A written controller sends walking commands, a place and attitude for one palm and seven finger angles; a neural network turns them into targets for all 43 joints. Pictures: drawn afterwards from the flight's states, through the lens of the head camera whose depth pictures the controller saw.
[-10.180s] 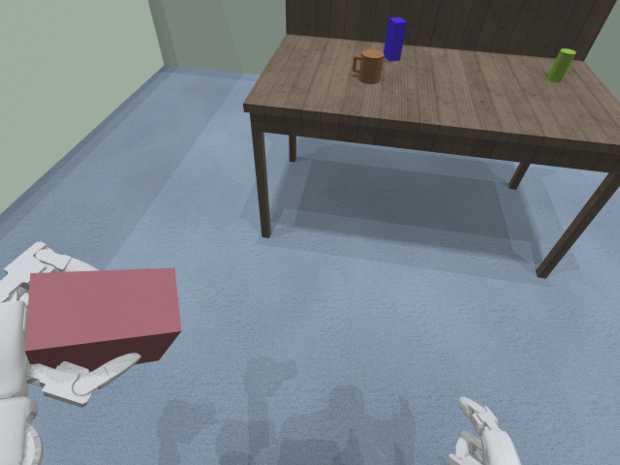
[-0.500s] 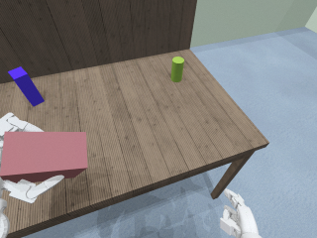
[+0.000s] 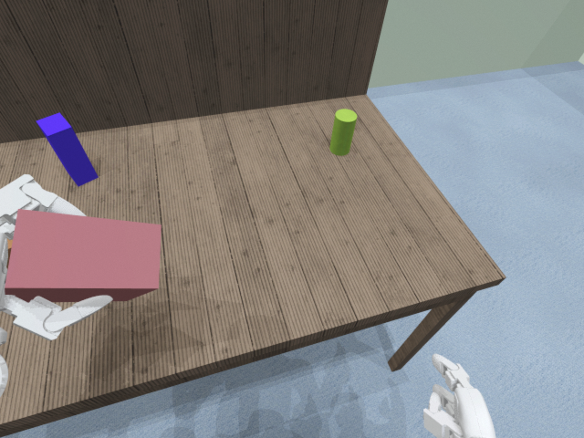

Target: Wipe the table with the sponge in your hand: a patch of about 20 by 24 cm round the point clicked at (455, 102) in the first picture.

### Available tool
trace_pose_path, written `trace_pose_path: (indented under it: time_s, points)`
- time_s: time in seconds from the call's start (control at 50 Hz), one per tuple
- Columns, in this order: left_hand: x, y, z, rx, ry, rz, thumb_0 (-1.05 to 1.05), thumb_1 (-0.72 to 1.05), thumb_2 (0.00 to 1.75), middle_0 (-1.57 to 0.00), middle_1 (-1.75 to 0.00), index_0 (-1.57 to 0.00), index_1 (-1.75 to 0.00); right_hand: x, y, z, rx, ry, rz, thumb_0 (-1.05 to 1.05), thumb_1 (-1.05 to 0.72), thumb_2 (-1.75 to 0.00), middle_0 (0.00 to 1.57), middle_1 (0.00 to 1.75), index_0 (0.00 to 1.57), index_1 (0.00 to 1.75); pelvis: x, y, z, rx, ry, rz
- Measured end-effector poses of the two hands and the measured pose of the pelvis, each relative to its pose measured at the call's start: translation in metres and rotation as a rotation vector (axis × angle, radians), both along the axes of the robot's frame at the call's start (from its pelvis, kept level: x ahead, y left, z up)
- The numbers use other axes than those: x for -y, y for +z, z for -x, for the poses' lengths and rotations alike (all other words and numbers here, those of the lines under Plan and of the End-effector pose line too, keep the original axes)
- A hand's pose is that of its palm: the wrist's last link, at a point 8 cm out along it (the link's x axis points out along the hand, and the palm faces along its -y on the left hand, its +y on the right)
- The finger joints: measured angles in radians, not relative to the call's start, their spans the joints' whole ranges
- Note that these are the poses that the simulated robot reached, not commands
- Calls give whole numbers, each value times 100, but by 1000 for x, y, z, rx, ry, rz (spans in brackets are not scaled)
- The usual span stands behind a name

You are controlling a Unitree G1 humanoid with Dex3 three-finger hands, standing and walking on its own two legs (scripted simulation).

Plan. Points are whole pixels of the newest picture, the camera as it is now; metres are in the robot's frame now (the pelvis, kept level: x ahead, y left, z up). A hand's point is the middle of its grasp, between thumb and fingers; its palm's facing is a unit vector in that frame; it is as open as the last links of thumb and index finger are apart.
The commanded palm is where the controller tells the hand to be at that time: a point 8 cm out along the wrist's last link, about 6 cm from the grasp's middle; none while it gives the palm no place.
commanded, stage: come to a stop and stand still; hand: left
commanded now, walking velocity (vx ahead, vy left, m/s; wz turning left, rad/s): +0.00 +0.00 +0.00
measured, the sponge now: (103, 264) +0.24 +0.24 +0.15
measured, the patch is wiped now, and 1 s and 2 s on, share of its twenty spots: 0.00 0.00 0.00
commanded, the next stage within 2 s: look again from close up in 1.40 s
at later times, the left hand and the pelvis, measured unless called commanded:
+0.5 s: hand (17, 322) +0.17 +0.28 +0.16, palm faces +0.42 -0.84 -0.35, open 10.4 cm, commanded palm +0.11 +0.30 +0.18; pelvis -0.05 +0.02 +0.00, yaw +1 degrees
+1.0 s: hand (27, 296) +0.20 +0.29 +0.16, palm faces +0.40 -0.84 -0.37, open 10.4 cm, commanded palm +0.13 +0.32 +0.18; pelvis -0.02 +0.03 +0.00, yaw +2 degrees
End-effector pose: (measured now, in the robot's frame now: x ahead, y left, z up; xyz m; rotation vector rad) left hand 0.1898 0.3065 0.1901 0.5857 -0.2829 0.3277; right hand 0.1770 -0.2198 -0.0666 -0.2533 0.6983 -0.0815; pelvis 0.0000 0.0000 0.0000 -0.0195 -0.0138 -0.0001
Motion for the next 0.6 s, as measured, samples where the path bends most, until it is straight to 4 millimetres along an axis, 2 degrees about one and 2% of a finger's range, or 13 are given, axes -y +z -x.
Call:
trace_pose_path:
  time_s: [0.04, 0.06, 0.1, 0.18, 0.22, 0.3, 0.42, 0.48, 0.6]
  points:
    - [-16, 2, -1, 44, 61, 28, -1, -53, 101, -69, -135, -71, -135, 2, 0, 7, -2, 12, -3, 1, -91, -90, 20, 30, 20, 30, 1, 0, 7, 7, -8, -6]
    - [-18, 0, 0, 55, 79, 57, -1, -53, 101, -69, -135, -71, -135, 4, 1, 11, 7, 9, -9, 1, -91, -90, 20, 30, 20, 30, 0, 0, 10, 11, -12, -9]
    - [-10, -6, 6, 57, 69, 108, -1, -53, 101, -68, -135, -71, -135, 6, 3, 18, 31, -1, -18, 1, -91, -90, 20, 30, 20, 30, -3, 0, 15, 18, -17, -11]
    - [21, -24, 23, 2, -47, 166, -1, -53, 101, -68, -135, -71, -135, 7, 6, 36, 55, -32, -15, 1, -91, -90, 20, 30, 20, 30, -7, -1, 23, 27, -20, -11]
    - [27, -32, 32, -23, -85, 175, -1, -53, 101, -68, -135, -71, -135, 6, 6, 45, 52, -43, -5, 1, -91, -90, 20, 30, 20, 30, -8, -2, 27, 28, -17, -10]
    - [14, -34, 44, -22, -68, 147, -1, -53, 101, -68, -135, -71, -135, 1, 5, 61, 28, -42, 13, 1, -91, -90, 20, 30, 20, 30, -9, -2, 36, 28, -8, -6]
    - [-9, -20, 57, 68, 10, 123, -1, -53, 101, -68, -135, -71, -135, -11, 1, 73, 0, 3, 14, 1, -91, -90, 20, 30, 20, 30, -14, -1, 44, 27, 13, 3]
    - [-11, -18, 61, 89, 10, 131, -1, -53, 101, -68, -135, -71, -135, -18, 0, 73, -4, 21, 9, 1, -91, -90, 20, 30, 20, 30, -19, 0, 45, 25, 18, 6]
    - [-15, -26, 60, 47, -3, 130, -1, -53, 101, -68, -135, -71, -135, -32, 2, 62, 9, 42, -2, 1, -91, -90, 20, 30, 20, 30, -26, 1, 44, 21, 32, 5]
